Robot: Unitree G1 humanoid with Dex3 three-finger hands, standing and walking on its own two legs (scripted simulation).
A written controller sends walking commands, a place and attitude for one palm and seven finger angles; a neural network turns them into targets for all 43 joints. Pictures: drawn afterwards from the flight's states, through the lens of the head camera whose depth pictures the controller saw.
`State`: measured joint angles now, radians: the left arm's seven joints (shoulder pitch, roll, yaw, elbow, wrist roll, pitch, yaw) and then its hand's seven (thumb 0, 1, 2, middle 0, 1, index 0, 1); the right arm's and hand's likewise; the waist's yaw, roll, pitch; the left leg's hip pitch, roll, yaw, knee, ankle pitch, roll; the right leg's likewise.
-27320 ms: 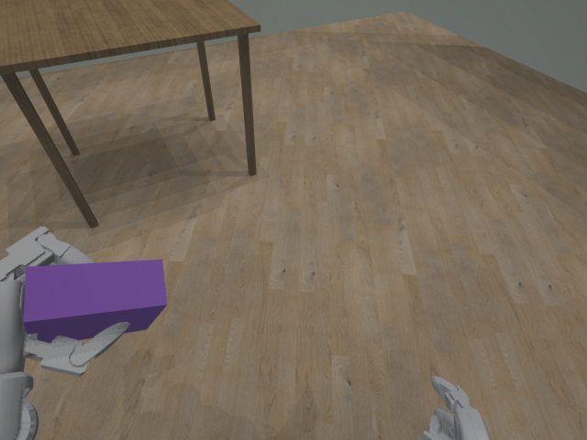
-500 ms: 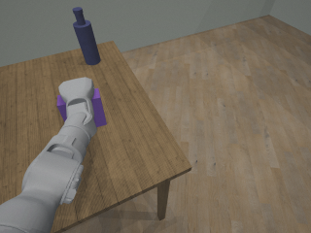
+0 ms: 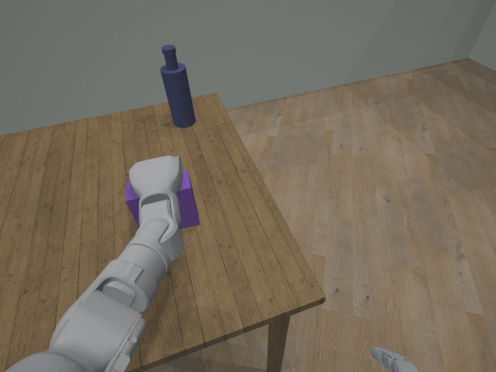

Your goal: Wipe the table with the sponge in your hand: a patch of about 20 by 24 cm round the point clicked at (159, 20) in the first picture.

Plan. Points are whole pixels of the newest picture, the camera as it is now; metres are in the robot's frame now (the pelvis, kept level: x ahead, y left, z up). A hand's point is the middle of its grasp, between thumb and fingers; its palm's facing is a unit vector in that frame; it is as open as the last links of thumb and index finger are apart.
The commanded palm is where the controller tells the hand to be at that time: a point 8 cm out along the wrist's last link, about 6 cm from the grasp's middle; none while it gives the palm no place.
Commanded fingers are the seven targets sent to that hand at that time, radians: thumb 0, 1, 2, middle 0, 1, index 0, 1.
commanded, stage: wipe back along the third lane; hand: left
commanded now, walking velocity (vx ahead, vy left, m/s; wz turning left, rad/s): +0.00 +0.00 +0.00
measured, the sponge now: (167, 210) +0.40 +0.19 +0.03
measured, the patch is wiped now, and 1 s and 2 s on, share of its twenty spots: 0.90 0.90 0.90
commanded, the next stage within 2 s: slide back across to the middle lane in 1.04 s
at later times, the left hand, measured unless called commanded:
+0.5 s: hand (171, 221) +0.35 +0.16 +0.07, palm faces +0.05 -0.06 -1.00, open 9.4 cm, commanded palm +0.30 +0.15 +0.10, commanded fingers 0.00 0.10 1.30 -1.20 -1.60 -1.20 -1.60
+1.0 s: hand (177, 244) +0.30 +0.14 +0.07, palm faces +0.06 -0.07 -1.00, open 9.3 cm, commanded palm +0.25 +0.13 +0.10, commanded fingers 0.00 0.10 1.30 -1.20 -1.60 -1.20 -1.60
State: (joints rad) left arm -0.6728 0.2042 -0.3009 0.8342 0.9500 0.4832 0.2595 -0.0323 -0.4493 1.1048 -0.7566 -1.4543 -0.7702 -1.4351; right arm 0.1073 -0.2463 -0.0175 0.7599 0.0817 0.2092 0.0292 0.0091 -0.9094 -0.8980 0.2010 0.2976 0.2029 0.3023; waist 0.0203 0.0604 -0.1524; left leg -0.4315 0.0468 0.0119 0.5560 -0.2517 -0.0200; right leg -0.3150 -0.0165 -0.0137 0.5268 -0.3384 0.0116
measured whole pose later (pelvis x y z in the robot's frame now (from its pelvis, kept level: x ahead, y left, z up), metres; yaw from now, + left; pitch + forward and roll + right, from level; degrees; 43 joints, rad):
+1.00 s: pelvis -0.01 -0.02 +0.00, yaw +0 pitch +0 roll +1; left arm -0.22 0.21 -0.44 0.23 1.00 0.59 0.18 0.04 -0.43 1.09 -0.74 -1.47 -0.77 -1.44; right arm 0.01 -0.27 0.00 0.69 0.10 0.24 0.09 0.01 -0.91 -0.90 0.20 0.30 0.20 0.30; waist 0.06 0.10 -0.10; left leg -0.29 0.05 0.00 0.54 -0.24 -0.04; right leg -0.20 -0.01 -0.02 0.57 -0.36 -0.01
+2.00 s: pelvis +0.00 -0.03 +0.00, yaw -1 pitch -1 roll +1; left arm 0.02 0.37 -0.21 -0.01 0.94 0.47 0.07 -0.02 -0.45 1.09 -0.78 -1.43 -0.80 -1.41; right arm 0.03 -0.28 0.02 0.66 0.08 0.15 0.00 0.01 -0.91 -0.90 0.20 0.30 0.20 0.30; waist 0.07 0.10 -0.06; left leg -0.23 0.07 0.01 0.50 -0.24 -0.03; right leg -0.15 0.01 -0.01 0.53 -0.36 -0.03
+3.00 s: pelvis -0.04 -0.03 +0.00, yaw +0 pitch +5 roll +0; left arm -0.61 0.43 -0.11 0.85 0.99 0.20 0.12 0.01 -0.53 1.15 -0.83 -1.40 -0.85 -1.38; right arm 0.18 -0.29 -0.01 0.75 0.09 0.13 -0.05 0.01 -0.91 -0.90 0.20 0.30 0.20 0.30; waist 0.00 0.08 -0.09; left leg -0.46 0.07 -0.03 0.57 -0.20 -0.02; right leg -0.37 0.02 -0.04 0.60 -0.32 -0.03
